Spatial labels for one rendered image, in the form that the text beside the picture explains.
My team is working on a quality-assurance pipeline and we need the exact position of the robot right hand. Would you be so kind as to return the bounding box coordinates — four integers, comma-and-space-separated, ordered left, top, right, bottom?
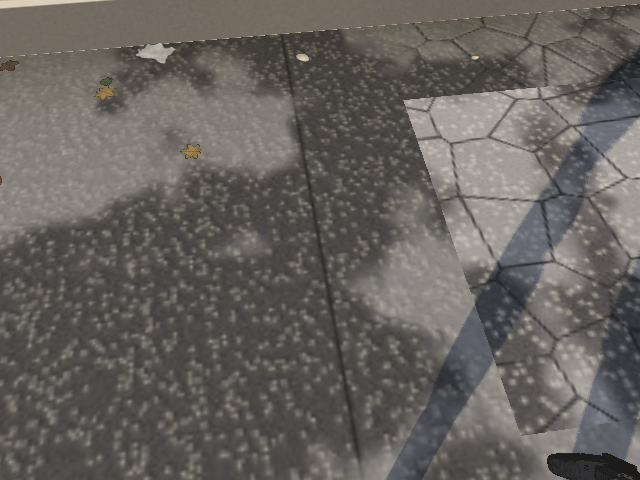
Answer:
547, 453, 640, 480

